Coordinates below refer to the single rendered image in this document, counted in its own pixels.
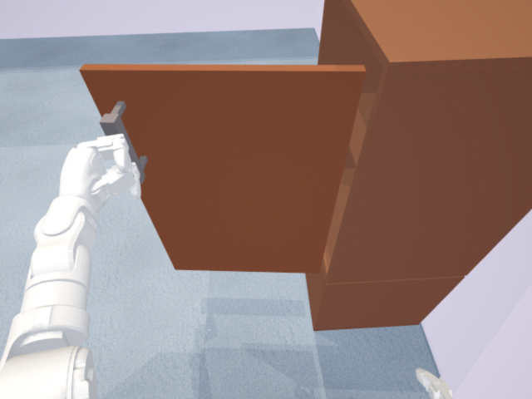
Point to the robot right hand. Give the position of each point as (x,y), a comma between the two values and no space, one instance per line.
(437,388)

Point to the cupboard door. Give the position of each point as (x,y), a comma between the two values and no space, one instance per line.
(244,162)

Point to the left robot upper arm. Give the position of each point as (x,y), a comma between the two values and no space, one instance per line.
(61,373)

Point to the handle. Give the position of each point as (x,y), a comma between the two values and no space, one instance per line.
(112,124)

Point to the robot left hand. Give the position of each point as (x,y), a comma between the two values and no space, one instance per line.
(83,174)

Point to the left robot forearm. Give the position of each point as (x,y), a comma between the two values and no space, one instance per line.
(53,312)

